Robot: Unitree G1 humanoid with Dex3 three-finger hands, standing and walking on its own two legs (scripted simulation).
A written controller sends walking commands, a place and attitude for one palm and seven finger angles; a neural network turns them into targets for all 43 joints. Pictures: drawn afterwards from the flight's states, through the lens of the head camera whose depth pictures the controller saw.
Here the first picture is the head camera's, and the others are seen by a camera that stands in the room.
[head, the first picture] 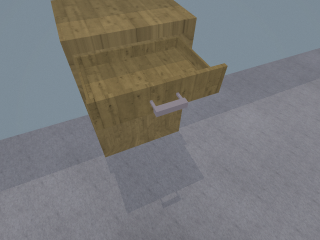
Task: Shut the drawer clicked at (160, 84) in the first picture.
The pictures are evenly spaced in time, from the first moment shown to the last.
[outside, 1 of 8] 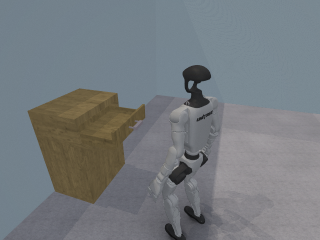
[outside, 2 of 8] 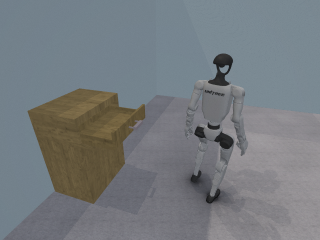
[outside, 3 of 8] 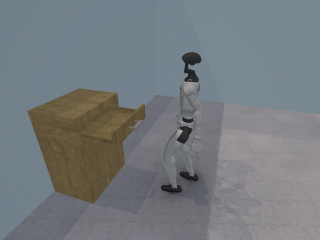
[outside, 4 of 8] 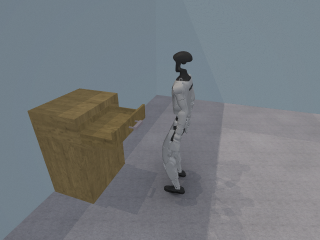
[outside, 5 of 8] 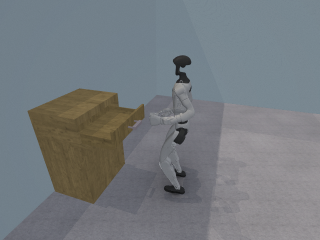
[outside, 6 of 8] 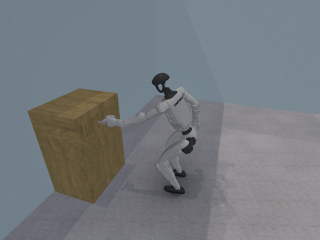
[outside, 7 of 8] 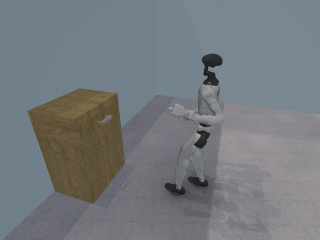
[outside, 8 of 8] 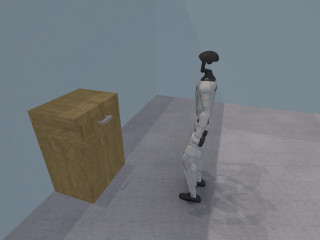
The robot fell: no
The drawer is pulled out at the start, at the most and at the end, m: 0.30 0.30 0.00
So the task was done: yes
